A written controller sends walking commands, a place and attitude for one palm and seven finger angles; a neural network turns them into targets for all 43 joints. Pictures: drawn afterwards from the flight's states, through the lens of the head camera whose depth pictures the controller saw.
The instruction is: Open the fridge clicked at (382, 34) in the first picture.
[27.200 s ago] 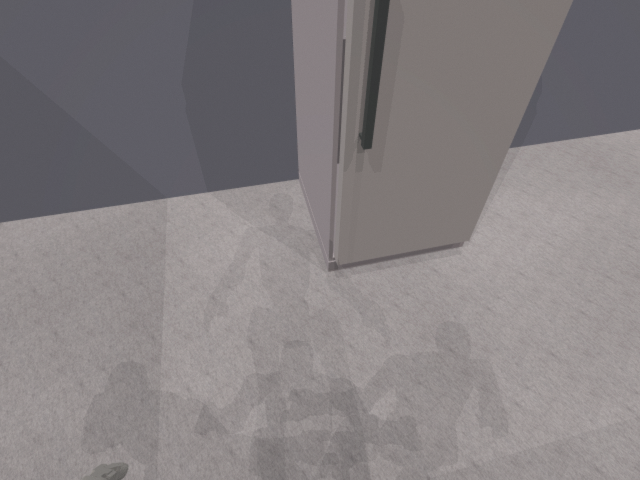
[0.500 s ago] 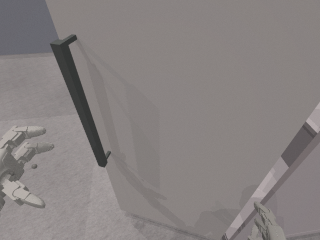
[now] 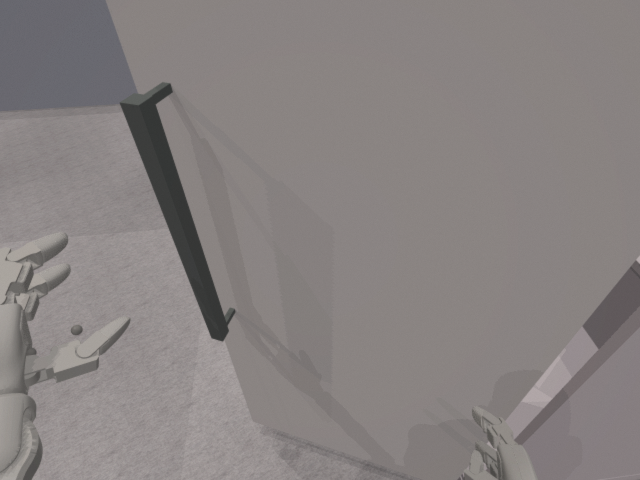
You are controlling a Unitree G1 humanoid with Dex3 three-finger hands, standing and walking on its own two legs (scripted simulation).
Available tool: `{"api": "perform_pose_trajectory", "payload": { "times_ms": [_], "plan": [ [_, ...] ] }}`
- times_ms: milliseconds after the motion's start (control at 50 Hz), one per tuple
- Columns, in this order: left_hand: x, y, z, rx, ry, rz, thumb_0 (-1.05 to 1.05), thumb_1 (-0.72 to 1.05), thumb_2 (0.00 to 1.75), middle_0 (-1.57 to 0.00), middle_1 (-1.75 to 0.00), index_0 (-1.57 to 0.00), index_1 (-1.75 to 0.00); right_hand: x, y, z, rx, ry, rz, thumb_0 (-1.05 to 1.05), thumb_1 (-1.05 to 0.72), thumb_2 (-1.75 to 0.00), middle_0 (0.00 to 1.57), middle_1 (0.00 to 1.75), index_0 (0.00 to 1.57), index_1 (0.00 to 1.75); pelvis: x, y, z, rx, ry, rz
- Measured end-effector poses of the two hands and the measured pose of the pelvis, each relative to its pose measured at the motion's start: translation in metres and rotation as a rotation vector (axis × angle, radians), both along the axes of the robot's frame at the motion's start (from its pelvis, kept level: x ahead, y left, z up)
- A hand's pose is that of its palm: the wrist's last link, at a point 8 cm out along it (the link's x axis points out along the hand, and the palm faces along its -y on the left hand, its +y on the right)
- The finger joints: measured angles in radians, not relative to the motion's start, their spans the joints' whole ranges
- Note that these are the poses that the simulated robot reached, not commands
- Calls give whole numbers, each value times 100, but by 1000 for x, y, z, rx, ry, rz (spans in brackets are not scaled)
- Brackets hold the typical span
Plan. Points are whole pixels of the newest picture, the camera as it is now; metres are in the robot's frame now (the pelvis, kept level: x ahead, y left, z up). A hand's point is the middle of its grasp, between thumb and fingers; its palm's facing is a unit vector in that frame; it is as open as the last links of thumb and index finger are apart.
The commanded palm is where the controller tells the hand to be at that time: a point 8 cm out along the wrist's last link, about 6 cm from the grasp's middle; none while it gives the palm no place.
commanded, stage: draw the hand back to the body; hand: left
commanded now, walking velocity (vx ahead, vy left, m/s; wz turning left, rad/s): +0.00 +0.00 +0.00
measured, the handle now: (197, 239) +0.39 +0.23 +0.10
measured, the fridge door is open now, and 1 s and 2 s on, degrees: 66 66 66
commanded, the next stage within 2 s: step back with the hand held close in 0.60 s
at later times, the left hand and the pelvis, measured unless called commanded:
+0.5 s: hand (85, 336) +0.19 +0.26 +0.16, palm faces +0.47 -0.79 -0.38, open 7.5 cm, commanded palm +0.14 +0.29 +0.17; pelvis +0.00 -0.01 +0.00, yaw +0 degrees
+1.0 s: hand (94, 333) +0.20 +0.25 +0.15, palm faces +0.36 -0.82 -0.45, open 7.5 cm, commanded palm +0.13 +0.30 +0.18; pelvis -0.02 +0.00 +0.00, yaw -2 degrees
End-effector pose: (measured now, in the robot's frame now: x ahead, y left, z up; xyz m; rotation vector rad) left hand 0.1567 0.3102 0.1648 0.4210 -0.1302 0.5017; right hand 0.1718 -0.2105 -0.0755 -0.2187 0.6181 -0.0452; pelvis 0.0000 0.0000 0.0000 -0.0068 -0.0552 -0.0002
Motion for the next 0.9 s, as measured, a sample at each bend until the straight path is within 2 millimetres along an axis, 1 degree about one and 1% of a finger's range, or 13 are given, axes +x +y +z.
{"api": "perform_pose_trajectory", "payload": {
  "times_ms": [220, 300, 380, 520, 740, 820, 900],
  "plan": [
    [-4, -11, 9, 34, -8, -35, 1, 58, 75, -22, -49, -22, -48, 2, -19, 5, -25, 6, -40, 1, -91, -90, 20, 30, 20, 30, 5, -4, 1, -1, -6, -7],
    [-7, -14, 11, 37, -16, -34, 1, 71, 82, -22, -41, -21, -40, 3, -22, 5, -28, 2, -42, 1, -91, -90, 20, 30, 20, 30, 4, -6, 2, -2, -8, -6],
    [-8, -16, 10, 34, -13, -30, 1, 80, 86, -21, -36, -21, -35, 4, -22, 5, -26, 1, -38, 1, -91, -90, 20, 30, 20, 30, 4, -8, 2, -1, -9, -4],
    [-10, -19, 9, 29, -5, -24, 2, 87, 89, -21, -32, -21, -31, 5, -19, 4, -13, -2, -29, 1, -91, -90, 20, 30, 20, 30, 3, -11, 2, -1, -10, -2],
    [-11, -21, 12, 39, -14, -27, 2, 88, 90, -21, -31, -21, -30, 5, -20, 4, -10, -6, -26, 1, -91, -90, 20, 30, 20, 30, 4, -13, 2, -1, -12, 0],
    [-6, -17, 21, 74, -63, -37, 2, 88, 90, -21, -31, -21, -30, 3, -22, 4, -24, 22, -32, 1, -91, -90, 20, 30, 20, 30, -1, -11, 1, -14, 6, -9],
    [3, -17, 16, 87, -53, -83, 2, 89, 90, -21, -31, -21, -30, -7, -25, 5, -35, 53, -76, 1, -91, -90, 20, 30, 20, 30, -9, -5, 1, -11, 29, -27]
  ]
}}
